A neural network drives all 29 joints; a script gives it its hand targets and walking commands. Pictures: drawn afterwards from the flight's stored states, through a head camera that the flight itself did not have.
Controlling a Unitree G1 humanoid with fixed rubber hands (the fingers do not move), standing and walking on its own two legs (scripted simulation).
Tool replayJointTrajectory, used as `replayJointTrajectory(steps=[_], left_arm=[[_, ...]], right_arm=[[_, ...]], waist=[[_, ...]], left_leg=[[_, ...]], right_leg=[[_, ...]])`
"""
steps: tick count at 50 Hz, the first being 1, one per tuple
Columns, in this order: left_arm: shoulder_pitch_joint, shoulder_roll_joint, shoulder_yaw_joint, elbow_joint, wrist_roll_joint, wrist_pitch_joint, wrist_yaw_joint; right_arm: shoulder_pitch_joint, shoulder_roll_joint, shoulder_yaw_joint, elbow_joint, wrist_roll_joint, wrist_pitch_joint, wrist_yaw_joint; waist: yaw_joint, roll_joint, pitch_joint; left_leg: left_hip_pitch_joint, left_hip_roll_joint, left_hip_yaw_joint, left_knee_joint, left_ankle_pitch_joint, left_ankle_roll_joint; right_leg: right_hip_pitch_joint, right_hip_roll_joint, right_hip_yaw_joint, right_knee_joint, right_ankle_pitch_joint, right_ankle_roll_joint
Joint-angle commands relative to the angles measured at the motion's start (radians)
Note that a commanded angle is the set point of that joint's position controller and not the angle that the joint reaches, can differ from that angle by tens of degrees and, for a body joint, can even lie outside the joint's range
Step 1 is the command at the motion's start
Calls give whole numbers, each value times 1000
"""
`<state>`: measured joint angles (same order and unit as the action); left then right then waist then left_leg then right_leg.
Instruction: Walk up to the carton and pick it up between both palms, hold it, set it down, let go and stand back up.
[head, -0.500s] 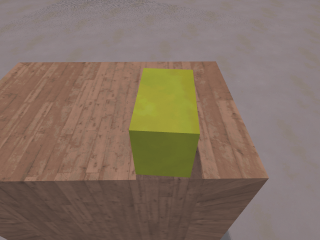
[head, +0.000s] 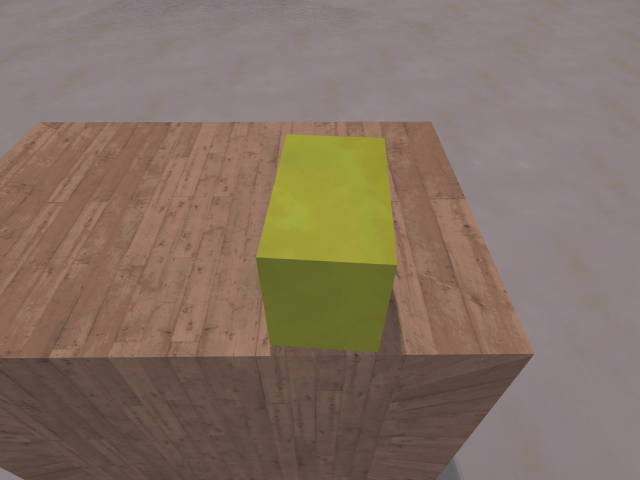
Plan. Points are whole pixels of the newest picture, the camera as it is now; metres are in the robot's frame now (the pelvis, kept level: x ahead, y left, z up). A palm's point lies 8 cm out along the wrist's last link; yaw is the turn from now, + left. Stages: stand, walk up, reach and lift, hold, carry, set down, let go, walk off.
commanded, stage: stand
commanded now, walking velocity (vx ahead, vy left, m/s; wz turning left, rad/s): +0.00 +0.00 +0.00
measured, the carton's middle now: (329, 237) +0.49 +0.01 +0.04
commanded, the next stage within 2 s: none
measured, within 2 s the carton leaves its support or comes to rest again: neither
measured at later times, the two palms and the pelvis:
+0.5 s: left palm out of the picture +0.08 +0.31 -0.11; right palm out of the picture +0.08 -0.31 -0.11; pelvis +0.01 +0.00 +0.00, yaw +0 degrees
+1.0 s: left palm out of the picture +0.08 +0.30 -0.11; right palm out of the picture +0.08 -0.32 -0.11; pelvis +0.01 -0.01 +0.00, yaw +0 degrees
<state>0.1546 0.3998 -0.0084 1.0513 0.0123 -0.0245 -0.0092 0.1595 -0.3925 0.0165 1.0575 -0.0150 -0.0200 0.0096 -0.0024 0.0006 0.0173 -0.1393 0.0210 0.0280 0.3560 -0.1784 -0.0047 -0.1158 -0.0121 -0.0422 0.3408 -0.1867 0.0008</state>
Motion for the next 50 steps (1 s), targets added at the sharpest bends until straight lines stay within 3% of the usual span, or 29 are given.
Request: replayJointTrajectory(steps=[1, 4, 6, 7, 8, 11, 12, 13, 14, 16, 17, 18, 23, 24, 25, 27, 28, 29, 30, 32, 33, 36, 39, 40, 41, 45, 47, 48, 50], left_arm=[[-38, 181, 37, -39, -1, -11, 9], [-32, 173, 36, -37, -1, -18, 9], [-50, 199, 45, -44, 4, -15, 12], [-40, 181, 42, -45, -2, -13, 11], [-48, 193, 44, -35, -2, -11, 13], [-49, 187, 47, -35, -1, -11, 11], [-38, 166, 40, -36, -5, -11, 10], [-50, 195, 46, -33, 0, -11, 13], [-32, 184, 42, -33, -7, -9, 10], [-53, 175, 41, -45, -7, -8, 14], [-40, 172, 38, -30, -10, -12, 12], [-37, 175, 37, -37, -3, -13, 14], [-43, 179, 39, -31, -6, -12, 11], [-50, 173, 39, -27, -2, -11, 15], [-35, 175, 42, -28, -9, -12, 14], [-63, 194, 47, -26, -5, -13, 15], [-72, 180, 44, -28, 1, -13, 16], [-63, 188, 46, -21, 2, -10, 15], [-56, 179, 45, -28, 1, -12, 14], [-51, 175, 43, -21, -5, -13, 12], [-64, 169, 43, -18, 0, -12, 14], [-65, 170, 41, -16, -1, -9, 13], [-60, 167, 44, -17, -2, -11, 15], [-60, 171, 46, -21, -5, -13, 12], [-49, 163, 42, -7, -4, -13, 11], [-53, 172, 43, -11, -1, -13, 10], [-55, 171, 45, -15, -7, -13, 13], [-67, 178, 44, -16, -4, -13, 11], [-78, 164, 44, -22, -8, -8, 14]], right_arm=[[-46, -192, -34, -39, 1, -10, -10], [-32, -174, -30, -34, 1, -18, -11], [-48, -189, -37, -38, -2, -17, -8], [-53, -184, -41, -38, -3, -15, -7], [-33, -169, -33, -29, 3, -13, -8], [-36, -182, -33, -22, 4, -14, -11], [-29, -185, -32, -21, -1, -18, -10], [-37, -182, -35, -30, 1, -21, -15], [-41, -187, -29, -25, 4, -16, -12], [-27, -192, -34, -20, 6, -13, -13], [-36, -189, -31, -18, 2, -17, -15], [-39, -174, -28, -25, 2, -15, -10], [-28, -179, -26, -22, 3, -10, -14], [-41, -197, -29, -17, 2, -14, -16], [-32, -207, -37, -20, -1, -13, -19], [-43, -184, -31, -31, -2, -11, -18], [-45, -164, -31, -30, 4, -11, -18], [-65, -192, -34, -28, 2, -13, -15], [-38, -180, -37, -26, 0, -12, -17], [-47, -173, -30, -28, 3, -12, -13], [-46, -182, -35, -24, 4, -11, -16], [-33, -187, -38, -17, 3, -10, -17], [-47, -179, -36, -24, -2, -5, -14], [-52, -180, -33, -21, -2, -6, -14], [-66, -194, -37, -27, -7, -8, -11], [-32, -178, -31, -12, 3, -12, -17], [-57, -191, -35, -21, -3, -12, -16], [-32, -172, -36, -25, 0, -10, -13], [-54, -181, -36, -20, 0, -9, -17]], waist=[[6, 40, -6], [3, -19, -10], [-10, -18, -16], [9, 17, 2], [-11, 12, -34], [-7, 14, -46], [2, 39, -51], [-13, -9, -36], [10, 20, -47], [-7, 36, -37], [3, 21, -29], [1, -45, -20], [-12, 6, -7], [1, -2, -15], [7, 36, -7], [-2, -28, -35], [-13, -26, -23], [-1, 21, 0], [-11, -9, -21], [-11, -2, -55], [-8, 39, -23], [-11, -14, -24], [-2, -11, -32], [0, 25, -7], [2, -17, -40], [-7, 21, -38], [6, -10, -31], [-14, -33, -19], [-1, 20, -11]], left_leg=[[-33, 109, -103, -79, 17, 35], [-30, 116, -120, -81, 38, 36], [-13, 119, -117, -77, 46, 39], [-6, 112, -99, -63, 86, 32], [4, 110, -103, -67, 80, 30], [7, 117, -111, -76, 96, 35], [-3, 115, -113, -69, 105, 34], [-3, 121, -112, -66, 118, 36], [4, 121, -102, -56, 120, 35], [-4, 119, -108, -70, 132, 37], [-4, 115, -107, -73, 127, 33], [-1, 121, -118, -67, 148, 34], [10, 113, -99, -73, 117, 24], [-1, 115, -113, -71, 113, 31], [-1, 121, -109, -78, 116, 31], [7, 123, -106, -69, 92, 36], [5, 119, -107, -78, 82, 30], [-6, 114, -102, -79, 66, 27], [12, 119, -114, -89, 67, 29], [27, 123, -107, -70, 100, 27], [7, 124, -100, -73, 122, 29], [24, 123, -110, -86, 98, 25], [19, 120, -111, -79, 82, 26], [1, 116, -107, -83, 82, 27], [12, 118, -106, -87, 64, 27], [4, 119, -99, -82, 75, 27], [14, 128, -104, -68, 141, 30], [20, 118, -105, -73, 106, 21], [1, 111, -94, -86, 116, 21]], right_leg=[[2, -118, 115, -74, 33, -30], [-11, -117, 105, -72, 32, -34], [-13, -119, 101, -60, 66, -34], [-26, -117, 106, -76, 61, -27], [-2, -118, 110, -72, 73, -35], [18, -118, 100, -55, 93, -36], [22, -127, 101, -48, 111, -37], [11, -123, 102, -50, 115, -37], [10, -128, 101, -56, 97, -34], [17, -129, 104, -48, 123, -39], [18, -127, 101, -49, 122, -29], [8, -119, 81, -48, 121, -27], [-6, -127, 94, -68, 122, -27], [20, -129, 104, -66, 117, -31], [9, -137, 107, -66, 110, -36], [20, -126, 109, -78, 100, -33], [5, -121, 104, -80, 88, -31], [-2, -129, 112, -89, 81, -35], [13, -127, 102, -83, 79, -34], [28, -126, 102, -76, 119, -36], [9, -129, 107, -77, 117, -34], [5, -126, 95, -65, 110, -38], [-3, -118, 94, -80, 83, -29], [-16, -121, 98, -89, 67, -30], [15, -119, 96, -79, 61, -27], [39, -133, 114, -75, 114, -41], [26, -129, 106, -72, 146, -33], [9, -122, 98, -76, 136, -29], [13, -122, 100, -78, 109, -27]])
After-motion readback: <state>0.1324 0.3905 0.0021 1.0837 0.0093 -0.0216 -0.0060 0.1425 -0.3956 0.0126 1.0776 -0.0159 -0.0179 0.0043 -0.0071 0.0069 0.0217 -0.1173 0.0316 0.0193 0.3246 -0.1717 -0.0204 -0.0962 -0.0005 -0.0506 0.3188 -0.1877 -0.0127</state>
